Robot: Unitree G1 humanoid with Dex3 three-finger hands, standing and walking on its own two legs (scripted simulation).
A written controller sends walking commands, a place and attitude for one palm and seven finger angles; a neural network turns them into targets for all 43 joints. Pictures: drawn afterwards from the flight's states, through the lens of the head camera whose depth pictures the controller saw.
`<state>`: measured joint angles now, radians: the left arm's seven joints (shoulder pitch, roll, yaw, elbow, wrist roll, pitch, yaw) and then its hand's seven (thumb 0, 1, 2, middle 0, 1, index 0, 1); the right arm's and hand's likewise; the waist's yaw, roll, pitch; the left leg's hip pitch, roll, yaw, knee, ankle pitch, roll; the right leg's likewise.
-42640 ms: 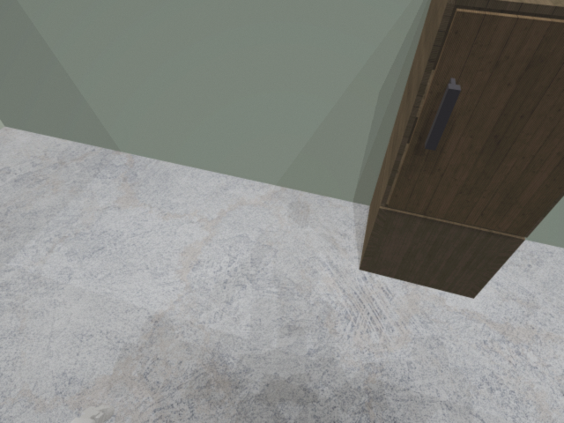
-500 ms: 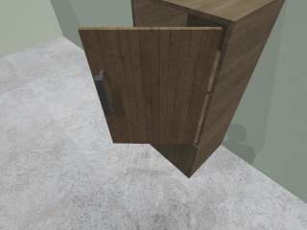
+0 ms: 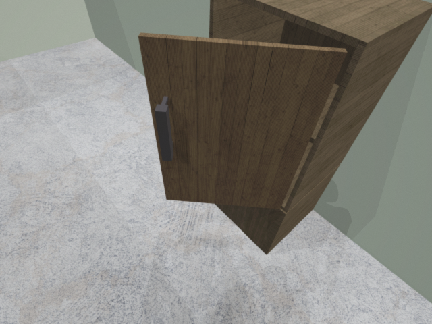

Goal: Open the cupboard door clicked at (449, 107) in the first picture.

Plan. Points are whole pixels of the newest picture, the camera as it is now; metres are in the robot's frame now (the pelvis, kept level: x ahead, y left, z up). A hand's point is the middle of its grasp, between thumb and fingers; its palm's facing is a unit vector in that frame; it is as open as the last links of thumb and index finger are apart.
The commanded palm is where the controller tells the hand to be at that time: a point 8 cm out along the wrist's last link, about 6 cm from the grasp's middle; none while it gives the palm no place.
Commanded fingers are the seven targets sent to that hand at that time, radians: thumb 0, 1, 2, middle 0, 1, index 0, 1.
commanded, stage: come to a stop and stand still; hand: left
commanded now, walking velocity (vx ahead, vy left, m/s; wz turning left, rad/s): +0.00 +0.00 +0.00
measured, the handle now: (166, 129) +0.55 +0.18 +0.03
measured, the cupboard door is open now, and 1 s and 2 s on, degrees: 44 44 44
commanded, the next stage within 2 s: look again from close up in 0.20 s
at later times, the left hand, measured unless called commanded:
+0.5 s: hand out of the picture +0.00 +0.17 -0.17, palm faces +0.02 -0.98 -0.22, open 7.4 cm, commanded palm none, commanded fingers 0.00 0.90 0.90 -0.20 -0.30 -0.20 -0.30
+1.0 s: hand out of the picture +0.11 +0.17 -0.12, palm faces +0.20 -0.95 -0.24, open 7.3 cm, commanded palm +0.12 +0.22 -0.06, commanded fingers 0.00 0.76 0.84 -0.21 -0.39 -0.21 -0.39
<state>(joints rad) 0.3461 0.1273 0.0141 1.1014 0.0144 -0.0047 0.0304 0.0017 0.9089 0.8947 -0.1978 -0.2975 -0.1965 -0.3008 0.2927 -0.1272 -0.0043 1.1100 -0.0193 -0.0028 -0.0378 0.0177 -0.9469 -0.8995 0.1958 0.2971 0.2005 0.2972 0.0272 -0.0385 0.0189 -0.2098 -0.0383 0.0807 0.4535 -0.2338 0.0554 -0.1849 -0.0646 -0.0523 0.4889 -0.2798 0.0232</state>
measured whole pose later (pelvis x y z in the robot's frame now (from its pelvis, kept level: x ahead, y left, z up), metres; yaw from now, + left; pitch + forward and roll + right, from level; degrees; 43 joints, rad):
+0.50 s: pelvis +0.01 +0.01 +0.00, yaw +0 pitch +0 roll +0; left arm 0.32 0.12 -0.02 1.11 0.01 -0.02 0.05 0.00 0.91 0.89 -0.20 -0.30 -0.20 -0.30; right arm 0.32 -0.15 0.01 1.08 -0.02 -0.02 -0.02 0.01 -0.92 -0.90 0.19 0.30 0.20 0.30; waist -0.01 0.05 0.02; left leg -0.24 -0.03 0.08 0.53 -0.29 0.06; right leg -0.19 -0.06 -0.06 0.51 -0.32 0.03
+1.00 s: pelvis +0.02 -0.02 +0.00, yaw +0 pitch +0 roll +1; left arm 0.46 0.19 0.03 0.48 -0.09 0.01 0.10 0.03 0.93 0.89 -0.21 -0.31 -0.21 -0.31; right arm 0.32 -0.19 0.01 0.97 0.02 -0.16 -0.06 0.01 -0.92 -0.90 0.20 0.30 0.20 0.30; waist 0.01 -0.01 0.01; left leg -0.22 0.00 0.08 0.48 -0.27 0.01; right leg -0.20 -0.03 -0.05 0.53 -0.33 -0.01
